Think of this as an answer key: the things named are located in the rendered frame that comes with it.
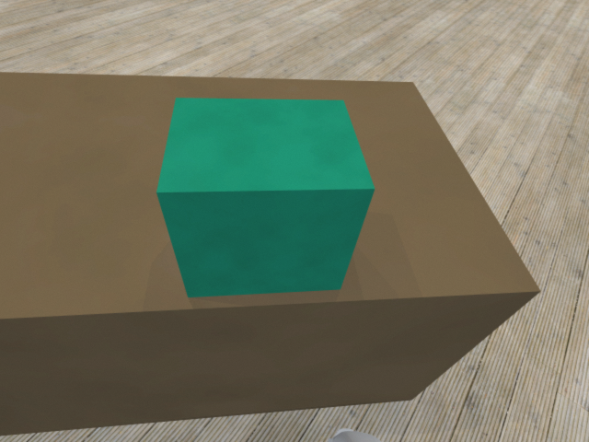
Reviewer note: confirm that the carton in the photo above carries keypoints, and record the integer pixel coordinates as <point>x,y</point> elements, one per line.
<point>263,195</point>

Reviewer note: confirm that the right robot shin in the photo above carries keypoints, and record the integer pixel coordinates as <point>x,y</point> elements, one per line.
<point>342,430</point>

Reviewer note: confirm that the pedestal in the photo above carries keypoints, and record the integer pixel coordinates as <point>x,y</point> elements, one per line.
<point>96,328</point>

